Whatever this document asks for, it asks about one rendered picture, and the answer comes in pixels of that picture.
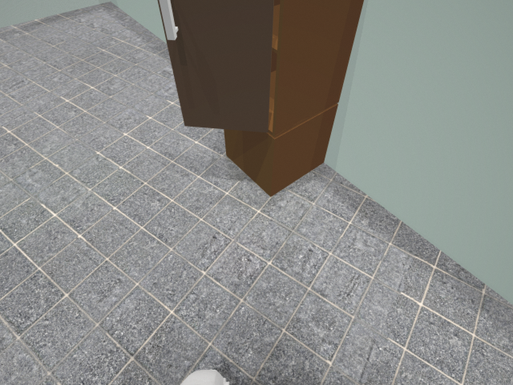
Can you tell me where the cupboard door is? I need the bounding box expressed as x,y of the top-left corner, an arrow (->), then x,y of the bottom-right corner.
158,0 -> 274,132

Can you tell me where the handle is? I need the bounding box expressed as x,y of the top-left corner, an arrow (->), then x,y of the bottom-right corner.
159,0 -> 178,40

